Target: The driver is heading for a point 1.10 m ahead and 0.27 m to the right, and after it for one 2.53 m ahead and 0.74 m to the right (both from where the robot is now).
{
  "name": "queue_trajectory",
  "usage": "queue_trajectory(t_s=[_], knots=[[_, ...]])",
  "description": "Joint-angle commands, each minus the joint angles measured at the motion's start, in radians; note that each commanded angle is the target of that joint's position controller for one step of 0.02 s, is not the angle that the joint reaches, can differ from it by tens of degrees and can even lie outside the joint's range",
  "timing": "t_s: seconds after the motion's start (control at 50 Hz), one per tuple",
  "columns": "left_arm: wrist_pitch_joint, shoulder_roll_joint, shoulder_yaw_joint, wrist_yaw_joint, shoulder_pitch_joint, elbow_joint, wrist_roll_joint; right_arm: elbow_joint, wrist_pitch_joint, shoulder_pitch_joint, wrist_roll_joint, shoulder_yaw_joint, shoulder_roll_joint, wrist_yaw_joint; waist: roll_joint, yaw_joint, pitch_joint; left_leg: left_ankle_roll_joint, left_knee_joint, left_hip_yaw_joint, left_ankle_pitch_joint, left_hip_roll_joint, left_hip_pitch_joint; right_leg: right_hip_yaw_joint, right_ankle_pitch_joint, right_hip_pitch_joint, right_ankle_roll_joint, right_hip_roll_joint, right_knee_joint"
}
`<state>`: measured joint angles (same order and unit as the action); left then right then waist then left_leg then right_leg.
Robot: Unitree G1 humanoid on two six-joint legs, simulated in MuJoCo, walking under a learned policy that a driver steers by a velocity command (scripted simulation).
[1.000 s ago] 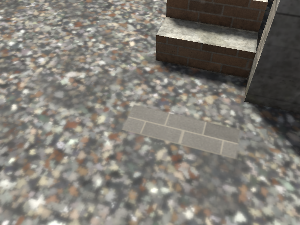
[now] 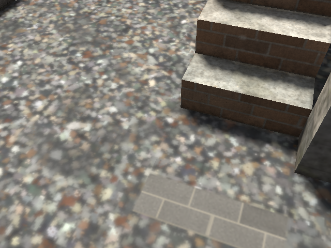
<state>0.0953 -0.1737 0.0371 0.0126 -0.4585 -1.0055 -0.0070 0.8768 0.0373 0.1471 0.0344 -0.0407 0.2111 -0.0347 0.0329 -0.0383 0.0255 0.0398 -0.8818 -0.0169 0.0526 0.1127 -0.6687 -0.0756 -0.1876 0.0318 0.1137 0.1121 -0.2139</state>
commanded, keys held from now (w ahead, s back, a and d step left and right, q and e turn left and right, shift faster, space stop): w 0.42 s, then w+e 0.56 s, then e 0.02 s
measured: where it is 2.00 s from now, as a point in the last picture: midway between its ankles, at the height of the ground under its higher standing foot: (192, 181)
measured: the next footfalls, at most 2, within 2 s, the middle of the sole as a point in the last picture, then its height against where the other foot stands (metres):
left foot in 0.24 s outside the picture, level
right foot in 0.80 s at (199, 227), level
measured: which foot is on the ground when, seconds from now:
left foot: up 0.00-0.22, down 0.24-0.82, up 0.84-1.00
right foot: down 0.00-0.26, up 0.28-0.78, down 0.80-1.00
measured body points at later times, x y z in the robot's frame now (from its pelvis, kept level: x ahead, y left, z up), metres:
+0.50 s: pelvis +0.28 +0.05 +0.00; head +0.30 +0.06 +0.45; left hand +0.37 +0.30 -0.14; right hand +0.26 -0.20 -0.14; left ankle +0.27 +0.11 -0.75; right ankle +0.34 -0.10 -0.67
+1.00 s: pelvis +0.55 -0.02 -0.01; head +0.58 -0.04 +0.44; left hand +0.66 +0.23 -0.14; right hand +0.59 -0.29 -0.14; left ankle +0.61 +0.14 -0.66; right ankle +0.55 -0.06 -0.75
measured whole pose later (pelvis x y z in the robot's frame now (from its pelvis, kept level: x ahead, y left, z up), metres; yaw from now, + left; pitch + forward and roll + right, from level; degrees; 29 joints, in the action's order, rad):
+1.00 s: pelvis +0.55 -0.02 -0.01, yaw -17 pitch +0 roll +0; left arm 0.06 -0.23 0.08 0.01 -0.30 -0.95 0.00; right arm 0.89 0.08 0.18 0.04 -0.04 0.22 -0.01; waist 0.02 -0.01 0.06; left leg 0.00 -1.10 0.03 0.28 0.11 -0.55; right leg -0.01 -0.17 0.21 0.15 0.14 -0.38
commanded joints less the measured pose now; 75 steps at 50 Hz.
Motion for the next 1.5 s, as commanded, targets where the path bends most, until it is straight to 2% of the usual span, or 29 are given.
queue_trajectory(t_s=[0.02, 0.16, 0.22, 0.24, 0.26, 0.28, 0.32, 0.36, 0.48, 0.68, 0.74, 0.78, 0.8, 0.82, 0.84, 0.88, 0.92, 0.98, 1.06, 1.18, 1.26, 1.28, 1.3, 1.32, 1.34, 1.36, 1.38, 1.42, 1.5], knots=[[0.016, -0.110, 0.014, -0.008, -0.052, 0.025, 0.002, -0.071, 0.008, -0.112, -0.007, 0.002, 0.027, -0.004, -0.072, -0.004, 0.080, -0.012, 0.128, -0.034, -0.098, -0.022, -0.018, 0.162, 0.268, 0.039, 0.075, -0.272, 0.112], [0.006, -0.130, 0.010, -0.032, -0.122, -0.029, -0.020, -0.115, 0.022, -0.241, -0.012, 0.002, 0.039, 0.001, -0.095, -0.022, 0.092, 0.040, 0.304, -0.068, 0.028, -0.082, 0.021, 0.146, 0.559, -0.171, 0.084, -0.326, -0.006], [0.002, -0.157, 0.015, -0.033, -0.073, -0.035, -0.018, -0.034, 0.039, 0.016, -0.010, -0.022, 0.077, 0.022, -0.104, 0.098, -0.039, 0.103, 0.407, -0.107, 0.090, -0.173, 0.382, 0.096, 0.896, -0.140, 0.044, -0.299, -0.302], [0.004, -0.152, 0.011, -0.031, -0.054, -0.025, -0.010, 0.020, 0.049, 0.196, 0.007, -0.041, 0.122, 0.034, -0.088, 0.171, -0.139, 0.143, 0.416, -0.033, 0.074, -0.104, 0.651, 0.074, 0.736, 0.018, 0.027, -0.268, -0.514], [0.006, -0.067, -0.010, -0.020, -0.107, 0.014, 0.029, 0.041, 0.053, 0.349, 0.038, -0.070, 0.232, 0.045, 0.088, 0.180, -0.301, 0.253, 0.426, 0.372, 0.184, 0.201, 0.998, 0.005, 0.279, 0.369, -0.021, -0.155, -0.897], [0.005, -0.106, 0.006, -0.021, -0.132, -0.002, 0.023, 0.046, 0.038, 0.338, 0.006, -0.071, 0.214, 0.030, 0.121, 0.162, -0.372, 0.318, 0.563, 0.703, 0.174, 0.319, 1.037, 0.072, -0.319, 0.537, -0.024, -0.034, -1.125], [0.008, -0.125, 0.017, -0.016, 0.031, 0.044, -0.002, 0.028, 0.039, 0.145, -0.023, -0.047, 0.124, 0.021, 0.001, 0.092, -0.094, 0.258, 0.637, 0.438, 0.170, 0.231, 0.744, 0.128, -0.151, 0.610, -0.012, -0.143, -1.095], [-0.011, -0.093, 0.018, -0.006, 0.057, 0.049, -0.024, 0.048, 0.051, 0.106, -0.023, -0.023, 0.048, 0.023, 0.000, 0.027, 0.003, 0.186, 0.700, 0.276, 0.076, 0.136, 0.549, 0.121, -0.094, 0.528, -0.022, -0.196, -0.981], [-0.055, -0.066, 0.016, 0.018, 0.164, 0.082, -0.026, 0.114, 0.080, 0.229, -0.019, -0.022, 0.078, 0.031, 0.015, 0.008, 0.055, 0.163, 0.770, 0.092, -0.094, 0.082, 0.507, 0.085, 0.051, 0.602, -0.061, -0.218, -0.844], [-0.047, -0.057, -0.004, 0.027, 0.479, 0.191, -0.017, 0.168, 0.080, 0.373, -0.011, -0.008, 0.082, 0.061, 0.021, 0.082, 0.102, 0.104, 0.726, -0.094, -0.342, 0.115, 0.740, -0.014, 0.174, 0.614, -0.012, -0.157, -0.427], [-0.043, -0.077, 0.010, 0.021, 0.424, 0.184, -0.022, 0.168, 0.070, 0.350, -0.008, -0.016, 0.116, 0.076, 0.046, 0.040, 0.049, 0.094, 0.553, -0.143, -0.727, 0.135, 0.816, -0.073, 0.028, 0.496, 0.042, -0.086, -0.384], [-0.030, -0.106, 0.033, 0.017, 0.228, 0.122, -0.020, 0.166, 0.052, 0.336, -0.001, -0.018, 0.133, 0.072, 0.052, -0.035, -0.055, 0.088, 0.252, -0.177, -0.815, 0.125, 0.784, -0.099, -0.025, 0.273, 0.091, -0.015, -0.321], [-0.026, -0.164, 0.058, 0.015, 0.065, 0.080, -0.041, 0.137, 0.053, 0.297, -0.008, -0.021, 0.152, 0.066, 0.028, -0.111, -0.141, 0.059, 0.004, -0.184, -0.626, 0.097, 0.592, 0.024, -0.005, 0.018, 0.140, -0.078, -0.283], [-0.029, -0.295, 0.095, 0.002, -0.020, 0.095, -0.065, 0.071, 0.067, 0.324, -0.038, -0.005, 0.067, 0.045, -0.185, -0.101, -0.277, 0.011, -0.436, -0.194, 0.043, -0.043, 0.179, 0.527, -0.063, -0.322, 0.304, -0.402, -0.250], [-0.044, -0.288, 0.095, 0.007, 0.000, 0.093, -0.038, 0.049, 0.082, 0.258, -0.028, -0.017, 0.112, 0.036, -0.156, -0.090, -0.328, 0.004, -0.606, 0.001, 0.476, -0.165, -0.006, 0.851, 0.016, -0.366, 0.357, -0.488, -0.089], [-0.047, -0.203, 0.075, -0.002, 0.126, 0.098, -0.004, 0.008, 0.099, 0.141, -0.027, -0.014, 0.114, 0.031, -0.038, -0.029, -0.082, 0.016, -0.465, 0.055, 0.278, -0.042, -0.078, 0.544, 0.117, -0.127, 0.261, -0.403, -0.052], [-0.038, -0.142, 0.057, -0.010, 0.191, 0.107, 0.007, 0.009, 0.070, 0.154, 0.005, -0.012, 0.091, 0.035, -0.004, 0.050, -0.011, -0.015, -0.322, 0.053, 0.250, -0.001, 0.053, 0.393, 0.261, 0.081, 0.190, -0.301, -0.017], [-0.010, -0.165, 0.062, -0.011, 0.148, 0.109, 0.013, -0.002, 0.024, 0.153, 0.023, -0.011, 0.068, 0.023, -0.036, 0.067, -0.016, -0.056, -0.203, 0.032, 0.206, -0.006, 0.101, 0.324, 0.316, 0.159, 0.179, -0.244, 0.011], [-0.014, -0.193, 0.072, -0.009, 0.076, 0.106, 0.008, -0.070, 0.015, -0.010, 0.004, -0.012, 0.077, 0.032, -0.079, 0.026, -0.002, -0.094, -0.004, -0.004, 0.074, -0.054, 0.076, 0.251, 0.712, 0.162, 0.089, -0.189, -0.071], [-0.046, -0.190, 0.077, -0.032, -0.001, 0.124, -0.004, -0.142, 0.016, -0.158, -0.011, -0.003, 0.096, 0.040, -0.131, -0.040, -0.046, -0.069, 0.205, 0.027, -0.023, -0.129, 0.102, 0.327, 0.683, 0.051, 0.020, -0.182, -0.184], [-0.044, -0.201, 0.084, -0.054, 0.102, 0.184, -0.014, -0.101, 0.041, 0.007, -0.022, -0.020, 0.151, 0.059, -0.136, 0.052, -0.069, -0.011, 0.426, 0.088, -0.011, -0.148, 0.334, 0.414, 0.708, 0.073, -0.012, -0.168, -0.372], [-0.036, -0.192, 0.077, -0.049, 0.142, 0.209, 0.001, -0.082, 0.056, 0.106, -0.013, -0.027, 0.171, 0.068, -0.081, 0.109, -0.122, 0.016, 0.526, 0.101, -0.188, -0.096, 0.510, 0.391, 0.651, 0.141, -0.038, -0.116, -0.520], [-0.029, -0.120, 0.054, -0.049, 0.106, 0.255, 0.019, -0.089, 0.059, 0.185, -0.005, -0.039, 0.240, 0.082, 0.091, 0.106, -0.261, 0.083, 0.445, 0.291, -0.623, 0.183, 0.766, 0.284, 0.111, 0.306, -0.066, -0.047, -0.796], [-0.050, -0.123, 0.060, -0.062, -0.090, 0.243, 0.044, -0.112, 0.032, 0.109, -0.025, -0.049, 0.270, 0.074, 0.289, 0.013, -0.423, 0.261, 0.445, 0.557, -0.867, 0.394, 0.878, 0.170, -0.532, 0.437, -0.078, 0.070, -1.021], [-0.081, -0.193, 0.067, -0.070, -0.120, 0.175, -0.005, -0.148, 0.012, 0.025, -0.031, -0.035, 0.180, 0.069, 0.087, -0.028, -0.363, 0.254, 0.473, 0.551, -0.565, 0.354, 0.744, 0.166, -0.417, 0.460, -0.075, -0.031, -1.125], [-0.097, -0.196, 0.071, -0.061, -0.037, 0.175, -0.031, -0.170, 0.000, -0.032, -0.037, -0.012, 0.097, 0.075, -0.009, -0.015, -0.233, 0.217, 0.516, 0.417, -0.345, 0.266, 0.610, 0.154, -0.349, 0.472, -0.090, -0.050, -1.118], [-0.109, -0.176, 0.070, -0.051, 0.021, 0.190, -0.036, -0.173, -0.013, -0.071, -0.027, 0.001, 0.074, 0.080, -0.024, -0.019, -0.147, 0.176, 0.563, 0.315, -0.175, 0.199, 0.518, 0.147, -0.316, 0.485, -0.106, -0.073, -1.082], [-0.137, -0.160, 0.065, -0.032, 0.053, 0.205, -0.047, -0.161, -0.027, -0.066, -0.011, -0.002, 0.116, 0.104, 0.085, -0.016, -0.075, 0.164, 0.623, 0.177, -0.075, 0.122, 0.380, 0.116, -0.264, 0.438, -0.131, -0.070, -1.040], [-0.147, -0.124, 0.047, -0.005, 0.073, 0.208, -0.023, -0.142, -0.036, -0.026, -0.006, -0.014, 0.146, 0.094, 0.102, -0.009, -0.113, 0.193, 0.612, 0.109, -0.076, 0.139, 0.403, 0.097, -0.274, 0.402, -0.128, -0.071, -0.891]])
Keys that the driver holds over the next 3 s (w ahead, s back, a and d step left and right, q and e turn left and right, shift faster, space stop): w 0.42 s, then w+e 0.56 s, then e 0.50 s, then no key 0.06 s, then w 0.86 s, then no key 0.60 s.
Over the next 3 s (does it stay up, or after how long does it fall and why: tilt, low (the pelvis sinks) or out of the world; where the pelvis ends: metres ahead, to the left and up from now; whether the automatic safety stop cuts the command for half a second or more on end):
stays up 1.09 -0.22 -0.01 its command is cut before an obstacle after 1.7 s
